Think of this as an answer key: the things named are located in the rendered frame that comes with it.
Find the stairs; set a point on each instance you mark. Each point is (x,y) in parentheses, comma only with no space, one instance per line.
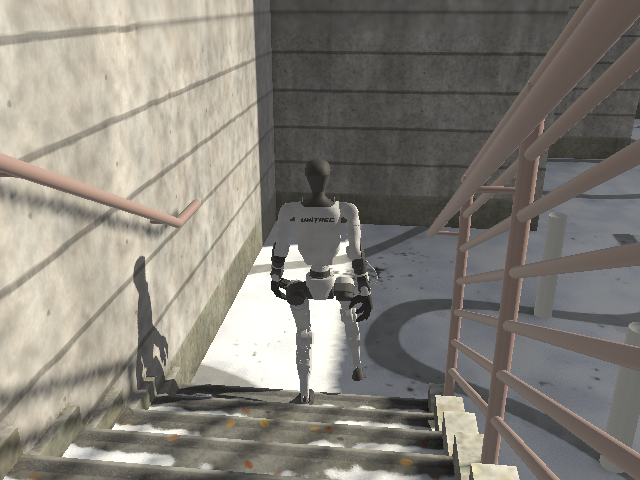
(218,432)

